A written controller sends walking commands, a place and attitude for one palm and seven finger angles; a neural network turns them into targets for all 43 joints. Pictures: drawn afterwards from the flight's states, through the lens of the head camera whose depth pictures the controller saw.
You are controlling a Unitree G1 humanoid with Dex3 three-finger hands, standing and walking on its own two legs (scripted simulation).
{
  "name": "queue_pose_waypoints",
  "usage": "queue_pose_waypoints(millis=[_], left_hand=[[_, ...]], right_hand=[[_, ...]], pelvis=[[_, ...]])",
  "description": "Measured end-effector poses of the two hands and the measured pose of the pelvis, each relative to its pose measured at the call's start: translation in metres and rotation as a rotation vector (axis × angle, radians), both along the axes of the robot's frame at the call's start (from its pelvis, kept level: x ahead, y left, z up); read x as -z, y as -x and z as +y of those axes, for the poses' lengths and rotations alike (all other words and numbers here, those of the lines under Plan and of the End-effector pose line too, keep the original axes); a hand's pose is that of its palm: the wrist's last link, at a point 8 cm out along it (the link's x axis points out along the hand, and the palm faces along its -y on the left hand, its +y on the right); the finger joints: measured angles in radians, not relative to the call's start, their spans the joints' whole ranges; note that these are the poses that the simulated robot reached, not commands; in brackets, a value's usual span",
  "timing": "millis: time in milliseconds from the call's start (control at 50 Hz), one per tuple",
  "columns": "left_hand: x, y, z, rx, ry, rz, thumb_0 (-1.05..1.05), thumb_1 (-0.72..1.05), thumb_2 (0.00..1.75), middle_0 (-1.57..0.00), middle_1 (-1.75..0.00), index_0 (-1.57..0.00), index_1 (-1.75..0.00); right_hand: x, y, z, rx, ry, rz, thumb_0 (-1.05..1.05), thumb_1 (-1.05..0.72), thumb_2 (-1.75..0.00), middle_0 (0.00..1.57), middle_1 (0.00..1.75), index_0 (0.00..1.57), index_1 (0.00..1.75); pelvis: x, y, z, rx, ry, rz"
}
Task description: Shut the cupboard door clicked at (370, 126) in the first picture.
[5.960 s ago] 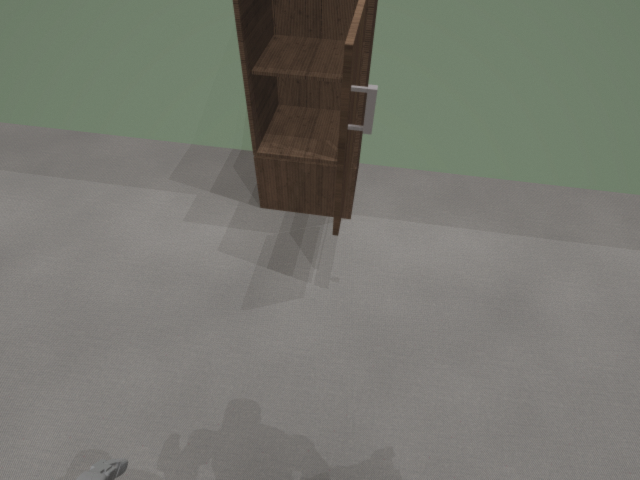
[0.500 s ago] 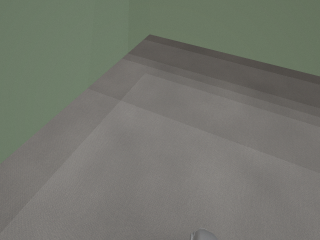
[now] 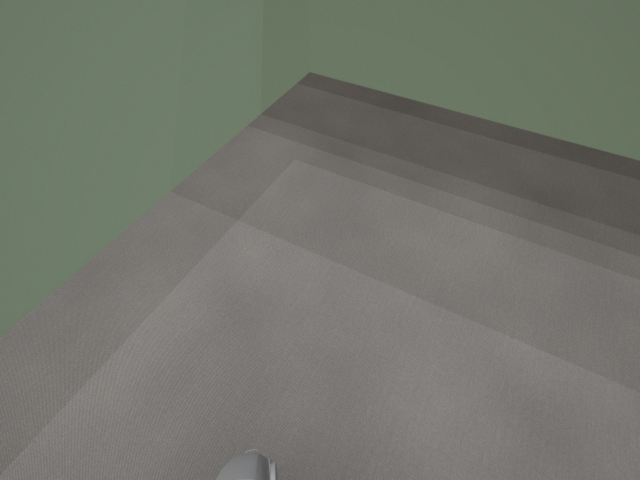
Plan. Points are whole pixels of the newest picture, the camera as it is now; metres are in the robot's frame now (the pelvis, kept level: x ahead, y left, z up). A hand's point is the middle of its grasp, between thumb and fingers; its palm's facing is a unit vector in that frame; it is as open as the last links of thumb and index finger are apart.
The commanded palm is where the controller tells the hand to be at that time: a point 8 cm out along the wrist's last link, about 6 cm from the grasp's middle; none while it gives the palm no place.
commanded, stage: walk to a spot facing it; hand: left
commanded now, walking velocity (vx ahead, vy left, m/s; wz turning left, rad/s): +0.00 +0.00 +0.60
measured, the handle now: out of the picture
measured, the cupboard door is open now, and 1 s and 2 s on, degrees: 89 89 89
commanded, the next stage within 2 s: none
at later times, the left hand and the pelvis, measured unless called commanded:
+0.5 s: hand out of the picture +0.11 +0.24 -0.16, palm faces +0.28 -0.92 -0.28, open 7.4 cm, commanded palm none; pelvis +0.06 +0.00 -0.01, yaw +15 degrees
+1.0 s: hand out of the picture -0.02 +0.16 -0.17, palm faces +0.58 -0.77 -0.26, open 7.4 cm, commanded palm none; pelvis +0.07 -0.03 -0.01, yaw +36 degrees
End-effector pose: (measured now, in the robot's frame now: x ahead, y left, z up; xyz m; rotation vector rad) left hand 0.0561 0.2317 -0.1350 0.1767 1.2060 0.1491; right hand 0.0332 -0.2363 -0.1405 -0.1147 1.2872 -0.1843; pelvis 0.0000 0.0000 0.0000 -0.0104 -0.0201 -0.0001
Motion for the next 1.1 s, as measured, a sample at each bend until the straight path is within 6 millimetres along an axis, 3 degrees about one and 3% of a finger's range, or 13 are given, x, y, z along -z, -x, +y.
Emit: queue_pose_waypoints(millis=[120,180,300,400,480,580,720,840,900,980,1060,1100], left_hand=[[0.034,0.012,0.021,-0.112,0.049,0.080,-0.01,0.92,0.89,-0.20,-0.30,-0.21,-0.30],[0.041,0.011,0.035,-0.147,0.045,0.112,0.00,0.91,0.89,-0.20,-0.30,-0.21,-0.30],[0.019,-0.010,0.055,-0.194,0.008,0.046,0.00,0.91,0.89,-0.20,-0.30,-0.20,-0.30],[0.001,-0.022,0.061,-0.227,-0.037,-0.005,0.00,0.91,0.89,-0.20,-0.30,-0.20,-0.30],[-0.009,-0.030,0.054,-0.254,-0.070,-0.040,0.00,0.91,0.89,-0.20,-0.30,-0.20,-0.30],[-0.017,-0.033,0.031,-0.294,-0.108,-0.100,0.00,0.91,0.89,-0.20,-0.30,-0.20,-0.30],[-0.030,0.002,-0.011,-0.383,-0.107,-0.055,0.00,0.90,0.89,-0.20,-0.30,-0.21,-0.30],[-0.025,0.036,-0.033,-0.479,-0.072,0.002,0.00,0.90,0.89,-0.21,-0.30,-0.21,-0.30],[-0.019,0.059,-0.039,-0.539,-0.052,0.037,0.00,0.90,0.89,-0.21,-0.30,-0.21,-0.30],[-0.006,0.099,-0.041,-0.626,-0.024,0.097,0.00,0.90,0.89,-0.21,-0.30,-0.21,-0.30],[0.015,0.138,-0.032,-0.710,-0.002,0.149,0.00,0.90,0.89,-0.21,-0.30,-0.21,-0.30],[0.016,0.148,-0.027,-0.741,-0.007,0.169,0.00,0.90,0.89,-0.21,-0.30,-0.21,-0.30]], right_hand=[[-0.004,-0.091,0.007,-0.142,0.077,-0.094,0.01,-0.92,-0.90,0.20,0.29,0.20,0.30],[-0.007,-0.120,0.015,-0.185,0.103,-0.135,0.00,-0.91,-0.90,0.20,0.29,0.20,0.30],[-0.015,-0.144,0.028,-0.248,0.094,-0.125,0.00,-0.91,-0.90,0.20,0.29,0.20,0.30],[-0.014,-0.160,0.034,-0.286,0.050,-0.121,0.00,-0.90,-0.90,0.20,0.29,0.20,0.30],[-0.007,-0.168,0.028,-0.311,0.021,-0.110,0.00,-0.90,-0.90,0.21,0.30,0.20,0.30],[0.010,-0.177,0.005,-0.346,-0.008,-0.082,0.00,-0.90,-0.90,0.21,0.30,0.20,0.30],[0.006,-0.200,-0.017,-0.424,-0.007,-0.039,0.01,-0.91,-0.90,0.20,0.29,0.20,0.30],[0.001,-0.223,-0.013,-0.529,0.016,-0.003,0.01,-0.91,-0.90,0.20,0.29,0.20,0.30],[0.000,-0.240,0.003,-0.599,0.027,-0.003,0.01,-0.91,-0.90,0.20,0.29,0.20,0.30],[-0.003,-0.267,0.040,-0.699,0.035,-0.053,0.01,-0.91,-0.90,0.20,0.29,0.20,0.30],[-0.006,-0.290,0.083,-0.791,0.038,-0.161,0.01,-0.91,-0.90,0.20,0.29,0.20,0.30],[-0.013,-0.294,0.097,-0.819,0.034,-0.192,0.01,-0.91,-0.90,0.20,0.29,0.20,0.30]], pelvis=[[0.019,-0.033,0.020,-0.066,0.017,-0.006],[0.024,-0.039,0.027,-0.097,0.010,0.000],[0.011,-0.047,0.030,-0.156,0.011,0.024],[0.005,-0.055,0.023,-0.209,0.012,0.043],[0.005,-0.060,0.009,-0.256,0.008,0.049],[0.012,-0.065,-0.018,-0.327,-0.012,0.052],[0.001,-0.073,-0.038,-0.426,-0.046,0.037],[-0.003,-0.077,-0.043,-0.518,-0.065,0.040],[-0.002,-0.076,-0.041,-0.558,-0.064,0.043],[0.004,-0.072,-0.031,-0.610,-0.048,0.048],[0.018,-0.066,-0.018,-0.660,-0.031,0.048],[0.016,-0.065,-0.016,-0.679,-0.030,0.041]])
